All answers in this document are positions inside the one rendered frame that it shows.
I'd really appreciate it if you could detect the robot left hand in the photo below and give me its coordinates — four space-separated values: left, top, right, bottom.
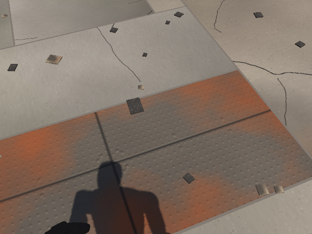
45 221 91 234

